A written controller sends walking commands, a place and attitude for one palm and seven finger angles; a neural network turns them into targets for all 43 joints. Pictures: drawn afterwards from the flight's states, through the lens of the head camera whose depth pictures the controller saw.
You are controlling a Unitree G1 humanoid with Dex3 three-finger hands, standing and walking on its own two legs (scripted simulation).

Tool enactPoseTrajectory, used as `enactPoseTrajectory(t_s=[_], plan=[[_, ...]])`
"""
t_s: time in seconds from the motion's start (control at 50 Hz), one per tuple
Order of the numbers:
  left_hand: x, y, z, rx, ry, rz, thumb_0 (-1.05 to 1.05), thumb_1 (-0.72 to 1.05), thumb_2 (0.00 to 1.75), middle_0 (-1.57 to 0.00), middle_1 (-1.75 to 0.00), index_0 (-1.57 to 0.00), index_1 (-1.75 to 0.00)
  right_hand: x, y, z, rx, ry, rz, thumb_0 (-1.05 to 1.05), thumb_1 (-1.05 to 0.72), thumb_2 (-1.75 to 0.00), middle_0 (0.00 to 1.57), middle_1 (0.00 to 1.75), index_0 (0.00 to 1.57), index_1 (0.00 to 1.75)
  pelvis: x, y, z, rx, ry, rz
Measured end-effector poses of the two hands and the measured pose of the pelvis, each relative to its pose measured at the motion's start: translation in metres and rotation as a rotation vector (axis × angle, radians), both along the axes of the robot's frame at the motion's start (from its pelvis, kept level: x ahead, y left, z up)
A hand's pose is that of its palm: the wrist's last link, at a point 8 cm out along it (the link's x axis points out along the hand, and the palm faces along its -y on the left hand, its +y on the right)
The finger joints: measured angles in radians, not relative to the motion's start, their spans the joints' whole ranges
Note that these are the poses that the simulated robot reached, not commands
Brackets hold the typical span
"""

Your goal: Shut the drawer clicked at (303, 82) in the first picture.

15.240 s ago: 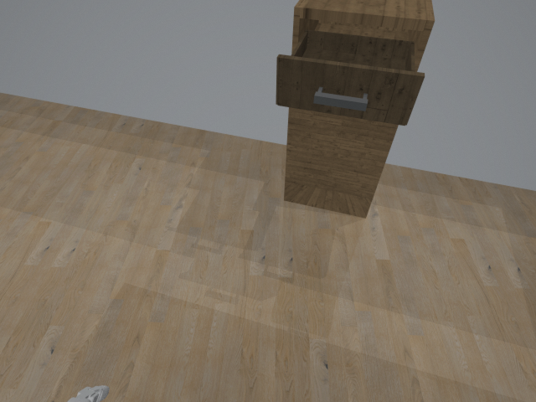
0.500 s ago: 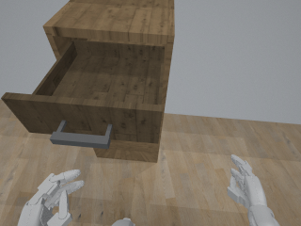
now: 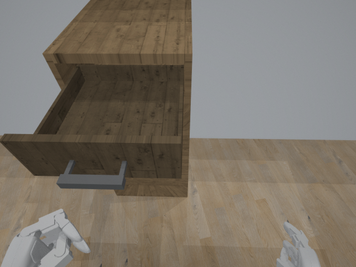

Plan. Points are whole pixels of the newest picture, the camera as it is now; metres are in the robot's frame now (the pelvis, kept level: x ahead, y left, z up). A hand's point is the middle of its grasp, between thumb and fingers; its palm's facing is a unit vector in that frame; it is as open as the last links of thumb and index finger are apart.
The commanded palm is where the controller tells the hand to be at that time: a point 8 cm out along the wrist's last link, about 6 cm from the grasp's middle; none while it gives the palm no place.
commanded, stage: raise the hand and make a fist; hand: left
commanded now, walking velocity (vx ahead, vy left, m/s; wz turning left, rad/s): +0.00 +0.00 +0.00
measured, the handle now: (94, 173) +0.29 +0.21 +0.07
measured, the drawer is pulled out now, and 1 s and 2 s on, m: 0.29 0.29 0.29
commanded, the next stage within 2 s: bring the fist close to the handle in 0.90 s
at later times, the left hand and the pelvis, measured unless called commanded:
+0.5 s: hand (56, 246) +0.13 +0.18 +0.16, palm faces +0.03 -1.00 -0.09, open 3.3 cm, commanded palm +0.07 +0.23 +0.17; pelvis +0.00 +0.04 +0.01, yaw +0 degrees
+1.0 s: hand (69, 243) +0.13 +0.16 +0.16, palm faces +0.08 -0.99 -0.13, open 3.3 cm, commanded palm +0.07 +0.21 +0.17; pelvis +0.01 +0.00 +0.02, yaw +0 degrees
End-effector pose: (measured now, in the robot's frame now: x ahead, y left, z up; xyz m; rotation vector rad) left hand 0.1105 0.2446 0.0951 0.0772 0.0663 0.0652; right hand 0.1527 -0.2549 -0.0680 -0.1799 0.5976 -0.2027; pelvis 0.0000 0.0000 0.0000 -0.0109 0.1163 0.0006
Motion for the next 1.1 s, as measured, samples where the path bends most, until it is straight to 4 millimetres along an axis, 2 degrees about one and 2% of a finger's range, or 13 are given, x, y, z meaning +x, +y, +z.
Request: enactPoseTrajectory(t_s=[0.1,0.28,0.38,0.46,0.58,0.74,0.82,0.92,1.1], plan=[[-0.003,-0.005,0.004,-0.029,-0.011,-0.034,0.02,0.9,0.9,-1.13,-1.3,-1.13,-1.31,0.019,0.018,0.022,-0.012,-0.116,0.036,0.02,-0.91,-0.9,0.2,0.3,0.2,0.3,-0.002,0.011,0.003,-0.007,-0.018,-0.002],[-0.004,-0.004,0.043,-0.018,-0.143,0.001,0.02,0.9,0.9,-1.31,-1.49,-1.31,-1.5,0.053,0.081,0.047,0.075,-0.268,0.178,0.02,-0.9,-0.9,0.2,0.3,0.2,0.3,-0.001,0.029,0.005,-0.018,-0.064,0.006],[-0.004,-0.014,0.051,-0.025,-0.118,-0.04,0.01,0.9,0.9,-1.36,-1.55,-1.37,-1.56,0.059,0.108,0.052,0.118,-0.287,0.234,0.02,-0.9,-0.9,0.21,0.3,0.2,0.3,-0.002,0.036,0.008,-0.02,-0.088,0.008],[-0.004,-0.015,0.062,0.001,-0.108,-0.047,0.01,0.9,0.9,-1.39,-1.58,-1.39,-1.58,0.057,0.116,0.051,0.136,-0.273,0.252,0.02,-0.9,-0.9,0.21,0.3,0.2,0.3,-0.001,0.038,0.01,-0.017,-0.099,0.005],[-0.004,-0.012,0.08,0.018,-0.147,-0.023,0.01,0.9,0.9,-1.4,-1.59,-1.4,-1.6,0.049,0.109,0.046,0.132,-0.231,0.241,0.02,-0.9,-0.9,0.21,0.3,0.2,0.3,0.001,0.036,0.013,-0.015,-0.107,0.003],[-0.002,-0.018,0.064,0.007,-0.04,-0.022,0.01,0.9,0.9,-1.4,-1.6,-1.4,-1.6,0.039,0.078,0.043,0.093,-0.191,0.184,0.02,-0.9,-0.9,0.21,0.3,0.2,0.3,0.002,0.026,0.016,-0.01,-0.107,0.002],[-0.004,-0.025,0.07,0.025,-0.066,-0.019,0.02,0.9,0.9,-1.4,-1.6,-1.4,-1.6,0.038,0.065,0.042,0.082,-0.202,0.172,0.02,-0.9,-0.9,0.2,0.3,0.2,0.3,0.003,0.02,0.015,-0.008,-0.105,0.005],[-0.002,-0.03,0.077,0.046,-0.121,0.0,0.02,0.9,0.9,-1.4,-1.6,-1.4,-1.6,0.038,0.053,0.038,0.09,-0.204,0.159,0.02,-0.9,-0.9,0.2,0.3,0.2,0.3,0.004,0.011,0.015,-0.004,-0.106,0.005],[-0.001,-0.032,0.064,0.055,-0.051,0.014,0.01,0.9,0.9,-1.4,-1.6,-1.41,-1.6,0.045,0.039,0.036,0.104,-0.214,0.141,0.02,-0.9,-0.9,0.2,0.3,0.2,0.3,0.007,-0.008,0.017,0.001,-0.107,0.007]])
